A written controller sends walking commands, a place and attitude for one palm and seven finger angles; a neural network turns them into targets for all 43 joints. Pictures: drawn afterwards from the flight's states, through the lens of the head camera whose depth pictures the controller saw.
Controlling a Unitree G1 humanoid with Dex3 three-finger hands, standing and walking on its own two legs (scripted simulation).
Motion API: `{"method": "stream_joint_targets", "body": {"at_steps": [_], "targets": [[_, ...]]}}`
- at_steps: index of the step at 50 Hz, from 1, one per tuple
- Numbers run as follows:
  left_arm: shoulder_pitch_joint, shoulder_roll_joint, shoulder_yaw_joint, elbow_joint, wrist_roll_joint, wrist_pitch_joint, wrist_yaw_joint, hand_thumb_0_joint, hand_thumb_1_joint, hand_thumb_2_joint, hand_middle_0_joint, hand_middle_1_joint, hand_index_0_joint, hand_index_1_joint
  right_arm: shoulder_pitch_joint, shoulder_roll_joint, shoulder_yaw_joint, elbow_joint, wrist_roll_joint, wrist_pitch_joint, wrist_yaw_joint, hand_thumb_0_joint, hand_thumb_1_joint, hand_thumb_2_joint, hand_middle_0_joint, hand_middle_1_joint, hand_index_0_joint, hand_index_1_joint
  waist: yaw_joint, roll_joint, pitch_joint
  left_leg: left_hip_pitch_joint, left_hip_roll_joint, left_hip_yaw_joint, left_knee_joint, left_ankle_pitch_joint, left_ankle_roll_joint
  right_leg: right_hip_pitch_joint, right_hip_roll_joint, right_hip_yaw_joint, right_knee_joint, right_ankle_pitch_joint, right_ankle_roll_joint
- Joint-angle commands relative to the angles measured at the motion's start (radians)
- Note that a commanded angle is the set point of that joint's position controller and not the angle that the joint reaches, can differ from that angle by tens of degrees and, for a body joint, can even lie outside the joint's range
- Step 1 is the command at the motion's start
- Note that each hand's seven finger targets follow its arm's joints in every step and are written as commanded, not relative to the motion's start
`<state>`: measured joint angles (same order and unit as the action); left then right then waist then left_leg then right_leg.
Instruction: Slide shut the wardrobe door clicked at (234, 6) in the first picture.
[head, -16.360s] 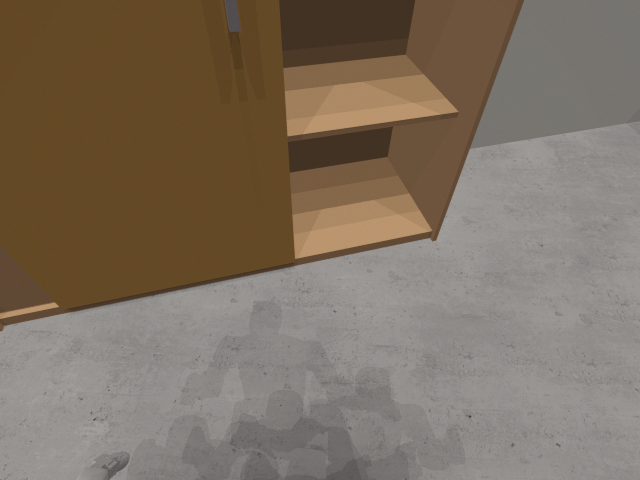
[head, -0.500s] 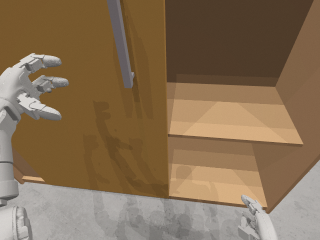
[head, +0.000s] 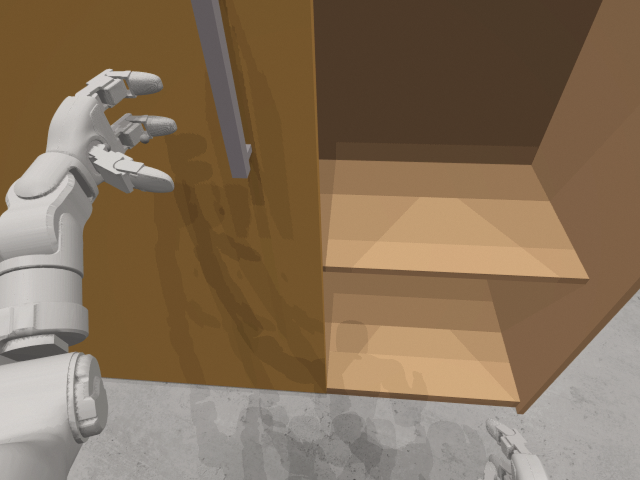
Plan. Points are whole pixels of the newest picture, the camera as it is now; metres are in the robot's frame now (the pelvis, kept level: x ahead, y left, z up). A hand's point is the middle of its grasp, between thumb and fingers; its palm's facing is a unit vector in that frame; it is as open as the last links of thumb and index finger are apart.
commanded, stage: move the hooked fingers beside the handle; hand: left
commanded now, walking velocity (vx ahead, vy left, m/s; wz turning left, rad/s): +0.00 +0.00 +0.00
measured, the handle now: (228, 82) +0.51 +0.14 +0.27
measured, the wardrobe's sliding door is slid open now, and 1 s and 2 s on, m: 0.59 0.59 0.59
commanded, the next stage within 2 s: none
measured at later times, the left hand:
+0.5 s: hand (177, 122) +0.47 +0.20 +0.24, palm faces +0.01 -1.00 -0.02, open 13.8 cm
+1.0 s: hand (175, 120) +0.47 +0.20 +0.24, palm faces +0.00 -1.00 -0.02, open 13.4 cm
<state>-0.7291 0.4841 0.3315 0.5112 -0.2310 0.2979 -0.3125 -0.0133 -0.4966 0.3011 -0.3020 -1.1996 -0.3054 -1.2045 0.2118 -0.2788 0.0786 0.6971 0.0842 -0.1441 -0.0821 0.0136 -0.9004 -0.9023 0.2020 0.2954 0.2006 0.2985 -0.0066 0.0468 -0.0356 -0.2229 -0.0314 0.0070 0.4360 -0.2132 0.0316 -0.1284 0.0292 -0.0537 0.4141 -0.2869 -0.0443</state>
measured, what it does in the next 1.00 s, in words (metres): stands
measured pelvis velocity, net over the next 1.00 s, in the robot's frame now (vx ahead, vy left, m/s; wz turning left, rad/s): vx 0.00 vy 0.00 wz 0.00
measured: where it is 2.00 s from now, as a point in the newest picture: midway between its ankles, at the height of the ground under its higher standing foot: outside the picture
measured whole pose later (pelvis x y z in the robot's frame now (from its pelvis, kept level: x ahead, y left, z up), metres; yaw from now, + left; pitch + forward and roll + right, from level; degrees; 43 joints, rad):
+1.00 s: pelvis +0.00 +0.00 +0.00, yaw +0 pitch +4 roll -1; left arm -1.07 0.58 0.30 1.08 -0.16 0.08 -0.31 -0.01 -0.50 0.30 -0.37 -1.27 -0.38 -1.27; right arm 0.35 -0.32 0.04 0.78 0.07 -0.21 -0.07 0.01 -0.90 -0.90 0.20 0.30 0.20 0.30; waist -0.07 0.04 -0.03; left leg -0.34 -0.02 0.00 0.48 -0.22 0.03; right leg -0.23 0.04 -0.06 0.43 -0.28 -0.05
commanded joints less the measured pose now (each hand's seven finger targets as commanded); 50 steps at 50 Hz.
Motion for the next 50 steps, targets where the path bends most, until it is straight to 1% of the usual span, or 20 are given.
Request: {"method": "stream_joint_targets", "body": {"at_steps": [1,2,3,5,9,11,12,15,22,25,28,32,34,36,37,39,42,47,49,50], "targets": [[-0.483,0.295,0.062,-0.067,0.011,-0.041,0.016,0.000,-0.500,0.300,-0.300,-1.200,-0.300,-1.200,-0.064,-0.147,-0.061,-0.127,0.002,-0.033,-0.011,0.000,-0.900,-0.900,0.200,0.300,0.200,0.300,-0.008,-0.034,-0.221,0.174,0.032,-0.059,-0.012,0.237,0.021,-0.068,-0.035,0.040,-0.052,0.350,0.012],[-0.463,0.324,0.083,-0.059,0.020,-0.045,0.020,0.000,-0.500,0.300,-0.300,-1.200,-0.300,-1.200,-0.055,-0.153,-0.065,-0.132,0.001,-0.028,-0.009,0.000,-0.900,-0.900,0.200,0.300,0.200,0.300,0.003,-0.046,-0.235,0.167,0.034,-0.058,-0.008,0.254,0.022,-0.049,-0.036,0.040,-0.050,0.360,0.010],[-0.511,0.289,0.042,-0.104,0.022,-0.055,0.014,0.000,-0.500,0.300,-0.300,-1.200,-0.300,-1.200,-0.059,-0.150,-0.067,-0.142,0.002,-0.030,-0.008,0.000,-0.900,-0.900,0.200,0.300,0.200,0.300,-0.009,-0.003,-0.269,0.194,0.030,-0.055,-0.003,0.281,0.023,-0.042,-0.038,0.044,-0.042,0.393,0.009],[-0.545,0.306,0.051,-0.142,0.027,-0.075,0.009,0.000,-0.500,0.300,-0.300,-1.200,-0.300,-1.200,-0.043,-0.151,-0.072,-0.150,-0.001,-0.033,-0.004,0.000,-0.900,-0.900,0.200,0.300,0.200,0.300,-0.010,0.026,-0.336,0.242,0.030,-0.059,0.011,0.339,0.022,-0.031,-0.034,0.044,-0.032,0.437,0.007],[-0.608,0.302,0.057,-0.150,0.007,-0.122,-0.007,0.000,-0.500,0.300,-0.300,-1.200,-0.300,-1.200,-0.020,-0.156,-0.079,-0.139,-0.004,-0.038,-0.005,0.000,-0.900,-0.900,0.200,0.300,0.200,0.300,-0.025,0.001,-0.366,0.272,0.030,-0.060,0.024,0.381,0.026,-0.023,-0.027,0.045,-0.030,0.483,0.009],[-0.609,0.297,0.060,-0.090,0.003,-0.122,-0.008,0.000,-0.500,0.300,-0.300,-1.200,-0.300,-1.200,-0.004,-0.160,-0.083,-0.122,-0.003,-0.040,-0.006,0.000,-0.900,-0.900,0.200,0.300,0.200,0.300,-0.032,-0.020,-0.337,0.258,0.030,-0.054,0.025,0.362,0.029,-0.047,-0.026,0.045,-0.035,0.472,0.012],[-0.582,0.337,0.088,-0.038,0.007,-0.117,-0.004,0.000,-0.500,0.300,-0.300,-1.200,-0.300,-1.200,0.005,-0.165,-0.085,-0.116,-0.003,-0.036,-0.005,0.000,-0.900,-0.900,0.200,0.300,0.200,0.300,-0.022,-0.019,-0.313,0.226,0.028,-0.044,0.026,0.340,0.031,-0.046,-0.027,0.049,-0.043,0.459,0.013],[-0.641,0.301,0.039,0.049,0.028,-0.107,0.007,0.000,-0.500,0.300,-0.300,-1.200,-0.300,-1.200,0.026,-0.166,-0.084,-0.097,-0.001,-0.032,-0.005,0.000,-0.900,-0.900,0.200,0.300,0.200,0.300,-0.045,-0.006,-0.245,0.176,0.027,-0.043,0.016,0.274,0.030,-0.086,-0.029,0.047,-0.044,0.406,0.013],[-0.765,0.363,0.053,0.121,0.048,-0.172,0.019,0.000,-0.500,0.300,-0.300,-1.200,-0.300,-1.200,0.088,-0.178,-0.096,-0.088,-0.006,-0.028,-0.003,0.000,-0.900,-0.900,0.200,0.300,0.200,0.300,-0.067,-0.032,-0.343,0.184,0.030,-0.035,0.038,0.306,0.037,-0.057,-0.030,0.062,-0.035,0.456,0.019],[-0.839,0.350,0.046,0.132,0.055,-0.210,0.015,0.000,-0.500,0.300,-0.300,-1.200,-0.300,-1.200,0.109,-0.176,-0.096,-0.078,-0.010,-0.039,-0.003,0.000,-0.900,-0.900,0.200,0.300,0.200,0.300,-0.079,0.010,-0.392,0.224,0.029,-0.039,0.047,0.337,0.034,-0.061,-0.027,0.065,-0.022,0.489,0.019],[-0.863,0.309,0.013,0.153,0.054,-0.229,0.013,0.000,-0.500,0.300,-0.300,-1.200,-0.300,-1.200,0.120,-0.176,-0.097,-0.066,-0.011,-0.047,0.001,0.000,-0.900,-0.900,0.200,0.300,0.200,0.300,-0.094,0.031,-0.355,0.235,0.033,-0.040,0.050,0.322,0.034,-0.108,-0.022,0.061,-0.033,0.452,0.018],[-0.872,0.330,0.025,0.204,0.045,-0.245,0.009,0.000,-0.500,0.300,-0.300,-1.200,-0.300,-1.200,0.137,-0.185,-0.097,-0.051,-0.012,-0.057,0.000,0.000,-0.900,-0.900,0.200,0.300,0.200,0.300,-0.094,-0.002,-0.334,0.200,0.034,-0.039,0.041,0.276,0.036,-0.104,-0.025,0.062,-0.043,0.416,0.019],[-0.911,0.283,-0.013,0.197,0.047,-0.252,0.003,0.000,-0.500,0.300,-0.300,-1.200,-0.300,-1.200,0.134,-0.181,-0.094,-0.047,-0.010,-0.066,-0.001,0.000,-0.900,-0.900,0.200,0.300,0.200,0.300,-0.106,0.047,-0.323,0.217,0.031,-0.041,0.041,0.272,0.034,-0.131,-0.023,0.062,-0.041,0.409,0.017],[-0.911,0.266,-0.025,0.245,0.045,-0.253,0.001,0.000,-0.500,0.300,-0.300,-1.200,-0.300,-1.200,0.146,-0.183,-0.093,-0.035,-0.010,-0.074,-0.002,0.000,-0.900,-0.900,0.200,0.300,0.200,0.300,-0.112,0.026,-0.292,0.207,0.036,-0.048,0.037,0.247,0.033,-0.160,-0.020,0.058,-0.045,0.369,0.017],[-0.912,0.273,-0.026,0.253,0.043,-0.261,0.003,0.000,-0.500,0.300,-0.300,-1.200,-0.300,-1.200,0.153,-0.187,-0.095,-0.033,-0.010,-0.075,-0.001,0.000,-0.900,-0.900,0.200,0.300,0.200,0.300,-0.114,-0.002,-0.296,0.205,0.039,-0.049,0.036,0.242,0.035,-0.156,-0.022,0.055,-0.049,0.356,0.018],[-0.931,0.302,0.000,0.240,0.047,-0.270,0.006,0.000,-0.500,0.300,-0.300,-1.200,-0.300,-1.200,0.154,-0.188,-0.094,-0.032,-0.013,-0.084,-0.002,0.000,-0.900,-0.900,0.200,0.300,0.200,0.300,-0.109,0.029,-0.325,0.213,0.036,-0.052,0.036,0.238,0.033,-0.150,-0.021,0.063,-0.043,0.358,0.019],[-0.934,0.244,-0.047,0.276,0.041,-0.279,0.005,0.000,-0.500,0.300,-0.300,-1.200,-0.300,-1.200,0.163,-0.187,-0.093,-0.025,-0.013,-0.092,-0.002,0.000,-0.900,-0.900,0.200,0.300,0.200,0.300,-0.120,0.005,-0.301,0.207,0.042,-0.054,0.031,0.210,0.032,-0.179,-0.020,0.055,-0.049,0.311,0.019],[-0.931,0.316,0.003,0.345,0.046,-0.289,0.009,0.000,-0.500,0.300,-0.300,-1.200,-0.300,-1.200,0.179,-0.197,-0.091,-0.014,-0.012,-0.101,-0.002,0.000,-0.900,-0.900,0.200,0.300,0.200,0.300,-0.114,-0.009,-0.299,0.160,0.040,-0.051,0.030,0.166,0.033,-0.170,-0.024,0.065,-0.050,0.282,0.022],[-0.972,0.268,-0.035,0.323,0.049,-0.297,0.005,0.000,-0.500,0.300,-0.300,-1.200,-0.300,-1.200,0.174,-0.191,-0.087,-0.011,-0.011,-0.109,-0.001,0.000,-0.900,-0.900,0.200,0.300,0.200,0.300,-0.128,0.038,-0.294,0.181,0.040,-0.057,0.027,0.152,0.029,-0.192,-0.023,0.063,-0.049,0.268,0.021],[-0.976,0.291,-0.013,0.323,0.050,-0.305,0.008,0.000,-0.500,0.300,-0.300,-1.200,-0.300,-1.200,0.182,-0.194,-0.090,-0.009,-0.014,-0.113,-0.001,0.000,-0.900,-0.900,0.200,0.300,0.200,0.300,-0.127,0.023,-0.303,0.189,0.044,-0.065,0.026,0.151,0.028,-0.196,-0.021,0.060,-0.050,0.258,0.021]]}}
